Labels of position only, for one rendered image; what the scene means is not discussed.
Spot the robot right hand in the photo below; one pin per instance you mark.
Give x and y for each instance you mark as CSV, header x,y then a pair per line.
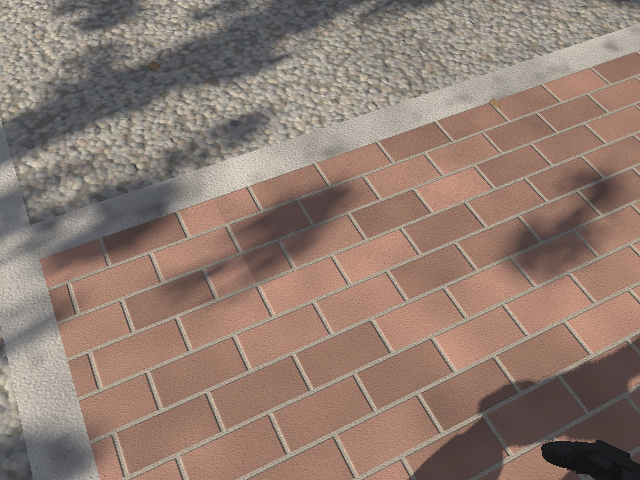
x,y
600,460

